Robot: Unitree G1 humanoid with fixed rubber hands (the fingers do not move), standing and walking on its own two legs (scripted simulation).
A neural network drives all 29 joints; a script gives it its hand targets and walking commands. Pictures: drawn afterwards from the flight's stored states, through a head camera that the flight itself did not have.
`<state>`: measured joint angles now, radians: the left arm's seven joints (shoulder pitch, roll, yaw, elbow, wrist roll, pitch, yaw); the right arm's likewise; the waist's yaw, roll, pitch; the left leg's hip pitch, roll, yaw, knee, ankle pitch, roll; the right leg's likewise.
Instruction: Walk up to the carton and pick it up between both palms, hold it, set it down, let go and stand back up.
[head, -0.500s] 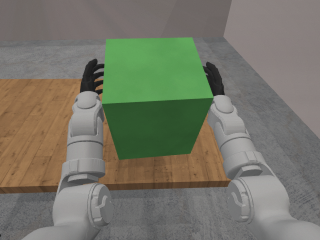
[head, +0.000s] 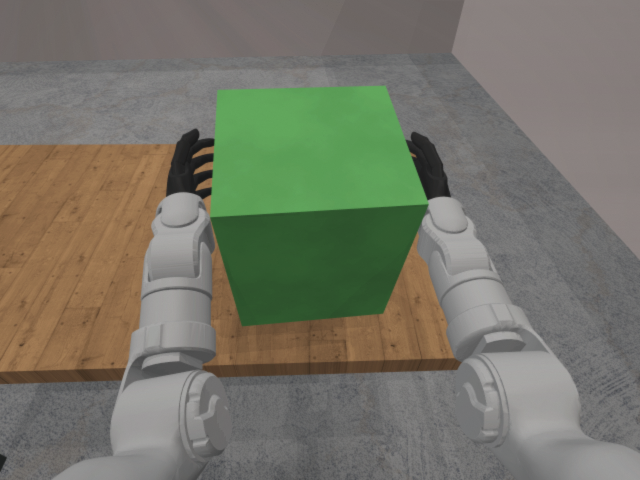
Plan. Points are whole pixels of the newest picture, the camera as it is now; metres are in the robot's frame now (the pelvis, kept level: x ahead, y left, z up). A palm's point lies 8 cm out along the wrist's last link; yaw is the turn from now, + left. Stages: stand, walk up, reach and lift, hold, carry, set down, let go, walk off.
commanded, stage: set down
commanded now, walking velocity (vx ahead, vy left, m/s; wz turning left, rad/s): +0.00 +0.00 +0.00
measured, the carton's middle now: (309, 213) +0.43 +0.03 +0.13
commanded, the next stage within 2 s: none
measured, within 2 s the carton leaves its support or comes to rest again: neither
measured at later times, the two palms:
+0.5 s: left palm (197, 211) +0.39 +0.17 +0.15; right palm (432, 206) +0.42 -0.13 +0.15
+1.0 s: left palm (203, 222) +0.41 +0.17 +0.13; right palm (425, 208) +0.43 -0.13 +0.13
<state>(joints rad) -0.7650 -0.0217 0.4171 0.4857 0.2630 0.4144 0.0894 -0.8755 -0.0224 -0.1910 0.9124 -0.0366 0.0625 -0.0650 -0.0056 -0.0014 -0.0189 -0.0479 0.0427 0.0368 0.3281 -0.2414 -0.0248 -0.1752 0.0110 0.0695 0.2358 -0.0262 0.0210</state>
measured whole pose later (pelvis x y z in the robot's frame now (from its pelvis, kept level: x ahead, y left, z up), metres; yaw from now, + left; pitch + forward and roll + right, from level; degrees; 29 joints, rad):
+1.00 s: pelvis +0.02 +0.00 +0.00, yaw +0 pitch +0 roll -1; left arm -0.71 -0.09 0.48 0.61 0.28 0.27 0.12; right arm -0.87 -0.02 -0.31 1.02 -0.15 -0.02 0.00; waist -0.01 0.01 -0.01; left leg -0.05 0.04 0.04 0.31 -0.25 -0.02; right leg -0.18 0.01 0.06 0.23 -0.05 0.02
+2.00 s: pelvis +0.03 +0.00 +0.00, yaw +1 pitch +2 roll -1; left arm -0.65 -0.14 0.52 0.63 0.29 0.17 0.13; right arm -0.82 0.01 -0.42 1.03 -0.26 -0.08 0.05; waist 0.00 0.01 0.00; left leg -0.08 0.05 0.04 0.31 -0.26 -0.02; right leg -0.20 0.01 0.05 0.23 -0.06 0.02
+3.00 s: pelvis +0.03 +0.00 +0.00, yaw +1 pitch +3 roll -1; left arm -0.61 -0.17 0.56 0.63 0.32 0.07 0.10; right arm -0.78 0.05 -0.47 0.98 -0.34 -0.12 0.07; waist 0.00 0.00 0.01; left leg -0.11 0.05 0.04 0.31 -0.26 -0.02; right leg -0.23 0.01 0.04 0.24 -0.07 0.02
